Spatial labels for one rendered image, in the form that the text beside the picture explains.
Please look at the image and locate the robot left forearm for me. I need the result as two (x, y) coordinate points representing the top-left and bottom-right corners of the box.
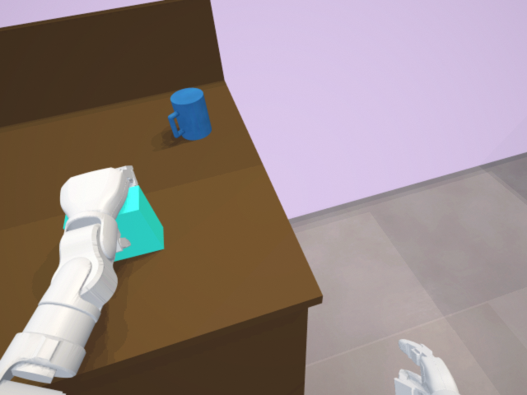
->
(0, 211), (118, 383)

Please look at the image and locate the robot left hand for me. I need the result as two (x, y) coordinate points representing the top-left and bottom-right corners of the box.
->
(60, 165), (138, 253)

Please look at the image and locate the table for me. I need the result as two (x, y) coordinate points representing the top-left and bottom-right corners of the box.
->
(0, 0), (323, 395)

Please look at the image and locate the robot right hand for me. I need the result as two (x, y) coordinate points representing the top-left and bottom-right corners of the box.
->
(394, 339), (459, 395)

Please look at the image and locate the sponge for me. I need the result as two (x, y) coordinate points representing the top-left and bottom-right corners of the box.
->
(63, 185), (164, 262)

